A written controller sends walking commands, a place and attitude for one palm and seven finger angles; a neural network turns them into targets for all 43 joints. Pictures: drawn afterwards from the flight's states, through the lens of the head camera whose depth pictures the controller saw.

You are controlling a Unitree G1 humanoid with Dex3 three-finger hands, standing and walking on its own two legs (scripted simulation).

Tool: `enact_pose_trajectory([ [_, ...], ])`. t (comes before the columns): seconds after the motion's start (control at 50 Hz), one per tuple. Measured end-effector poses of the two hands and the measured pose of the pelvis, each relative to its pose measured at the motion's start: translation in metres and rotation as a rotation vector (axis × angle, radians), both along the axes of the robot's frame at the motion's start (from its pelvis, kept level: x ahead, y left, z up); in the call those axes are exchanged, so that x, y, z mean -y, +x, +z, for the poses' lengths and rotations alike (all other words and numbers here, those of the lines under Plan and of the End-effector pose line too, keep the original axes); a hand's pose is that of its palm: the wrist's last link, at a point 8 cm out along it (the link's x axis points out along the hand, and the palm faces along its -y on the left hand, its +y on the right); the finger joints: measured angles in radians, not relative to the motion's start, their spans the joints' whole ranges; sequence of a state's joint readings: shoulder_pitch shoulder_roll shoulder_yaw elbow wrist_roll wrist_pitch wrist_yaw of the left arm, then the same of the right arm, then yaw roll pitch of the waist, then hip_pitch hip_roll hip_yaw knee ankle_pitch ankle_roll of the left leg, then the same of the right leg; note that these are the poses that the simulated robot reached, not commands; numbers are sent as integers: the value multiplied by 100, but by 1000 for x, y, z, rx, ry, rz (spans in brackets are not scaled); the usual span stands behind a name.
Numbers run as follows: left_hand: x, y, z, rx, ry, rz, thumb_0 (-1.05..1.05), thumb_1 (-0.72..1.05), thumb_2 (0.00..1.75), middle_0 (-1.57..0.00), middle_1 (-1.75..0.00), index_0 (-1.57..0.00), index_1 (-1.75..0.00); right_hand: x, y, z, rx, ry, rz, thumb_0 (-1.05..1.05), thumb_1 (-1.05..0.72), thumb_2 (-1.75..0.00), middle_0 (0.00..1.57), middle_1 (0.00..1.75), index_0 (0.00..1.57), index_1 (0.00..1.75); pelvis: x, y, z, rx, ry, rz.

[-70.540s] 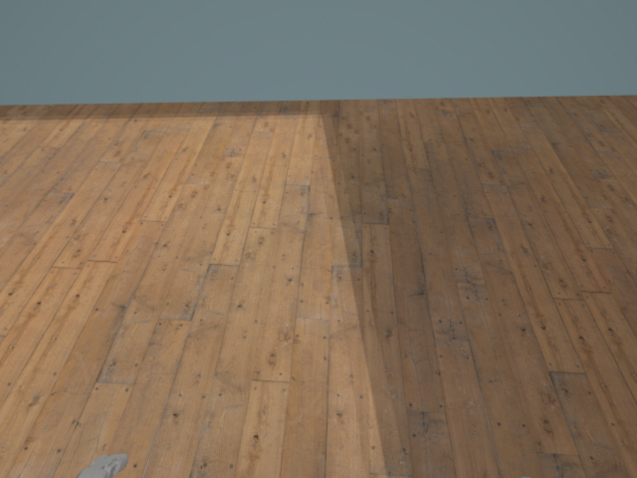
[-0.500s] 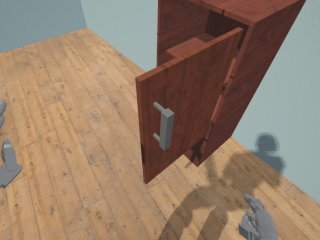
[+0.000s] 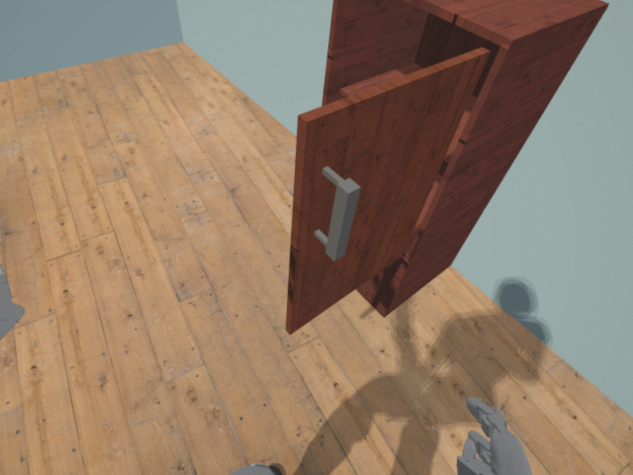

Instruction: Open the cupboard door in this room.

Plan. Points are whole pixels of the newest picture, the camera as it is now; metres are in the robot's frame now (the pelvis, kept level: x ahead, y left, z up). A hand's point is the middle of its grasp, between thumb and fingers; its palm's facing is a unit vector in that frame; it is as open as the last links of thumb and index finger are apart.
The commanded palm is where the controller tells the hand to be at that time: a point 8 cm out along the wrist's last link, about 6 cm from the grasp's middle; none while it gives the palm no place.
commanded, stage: step back with the hand held close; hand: left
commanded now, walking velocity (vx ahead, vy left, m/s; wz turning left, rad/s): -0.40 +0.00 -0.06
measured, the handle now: (332, 215) +0.49 +0.02 +0.03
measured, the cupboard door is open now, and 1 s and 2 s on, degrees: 90 90 90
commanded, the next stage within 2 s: stop stepping back and stand still in 0.12 s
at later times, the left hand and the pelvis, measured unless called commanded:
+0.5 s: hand (66, 407) +0.14 +0.21 +0.17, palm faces +0.32 -0.80 -0.51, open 7.4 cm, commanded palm +0.07 +0.25 +0.18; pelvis -0.10 -0.04 +0.00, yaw -5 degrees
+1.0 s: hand out of the picture +0.08 +0.22 +0.17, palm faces +0.31 -0.82 -0.48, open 7.4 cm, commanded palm +0.03 +0.27 +0.18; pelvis -0.14 -0.01 +0.01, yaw -6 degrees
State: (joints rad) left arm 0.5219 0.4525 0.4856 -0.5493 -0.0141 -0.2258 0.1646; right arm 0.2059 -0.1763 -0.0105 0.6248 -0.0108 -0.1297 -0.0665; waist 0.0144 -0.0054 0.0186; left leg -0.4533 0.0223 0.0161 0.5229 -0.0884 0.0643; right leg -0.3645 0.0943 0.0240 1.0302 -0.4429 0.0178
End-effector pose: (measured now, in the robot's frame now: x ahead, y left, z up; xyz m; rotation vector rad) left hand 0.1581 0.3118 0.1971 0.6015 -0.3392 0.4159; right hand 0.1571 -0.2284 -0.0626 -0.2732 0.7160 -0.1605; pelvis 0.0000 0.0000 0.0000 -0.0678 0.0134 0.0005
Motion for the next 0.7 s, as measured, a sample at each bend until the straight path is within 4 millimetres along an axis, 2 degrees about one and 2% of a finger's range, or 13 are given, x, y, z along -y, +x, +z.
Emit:
enact_pose_trajectory([
  [0.08,12,-11,-2,-1,-76,-11,1,89,90,-21,-30,-21,-30,-3,-9,7,13,16,26,1,-91,-90,20,30,20,30,7,-16,6,-51,4,-39],
  [0.14,31,-13,-9,-16,-111,-58,1,90,90,-21,-30,-21,-30,0,-16,5,34,31,49,1,-90,-90,20,30,21,30,15,-36,4,-81,13,-54],
  [0.18,46,-17,-13,-24,-82,-109,1,90,90,-21,-30,-21,-30,7,-22,-1,51,43,55,1,-90,-90,20,30,21,30,23,-53,-4,-93,42,-80],
  [0.22,61,-22,-15,-29,-41,-169,1,90,90,-21,-30,-21,-30,15,-33,-10,50,48,40,1,-90,-90,21,30,21,30,28,-70,-11,-83,51,-103],
  [0.28,73,-29,-7,-39,10,-231,1,89,90,-21,-30,-21,-30,27,-59,-12,-1,41,-4,1,-90,-90,21,30,21,30,33,-76,-7,-52,57,-108],
  [0.34,75,-37,5,-26,46,-249,1,89,90,-22,-31,-21,-30,42,-83,-7,-3,19,-76,1,-90,-90,21,30,21,30,33,-70,-7,-29,54,-122],
  [0.4,71,-42,11,-12,31,-239,1,89,90,-22,-31,-22,-30,55,-106,-1,29,13,-143,2,-91,-90,20,30,21,30,33,-74,-4,-1,61,-117],
  [0.48,64,-53,2,-72,2,-152,1,89,90,-21,-30,-21,-30,68,-135,0,45,10,-169,1,-91,-90,20,30,20,30,38,-91,-1,27,71,-106],
  [0.58,70,-84,-15,-147,-48,-105,1,89,90,-21,-30,-21,-30,80,-169,-13,-55,8,-177,1,-91,-90,20,30,20,30,43,-104,2,28,87,-100],
  [0.64,75,-95,-15,-126,-85,-93,1,89,90,-21,-30,-21,-30,79,-182,-13,-109,1,-175,2,-91,-90,20,30,20,30,45,-103,9,14,98,-105],
  [0.7,73,-94,-12,-77,-93,-82,1,89,90,-21,-30,-21,-30,76,-183,-13,-113,-19,-155,2,-91,-90,20,30,20,30,43,-106,9,10,90,-82],
])
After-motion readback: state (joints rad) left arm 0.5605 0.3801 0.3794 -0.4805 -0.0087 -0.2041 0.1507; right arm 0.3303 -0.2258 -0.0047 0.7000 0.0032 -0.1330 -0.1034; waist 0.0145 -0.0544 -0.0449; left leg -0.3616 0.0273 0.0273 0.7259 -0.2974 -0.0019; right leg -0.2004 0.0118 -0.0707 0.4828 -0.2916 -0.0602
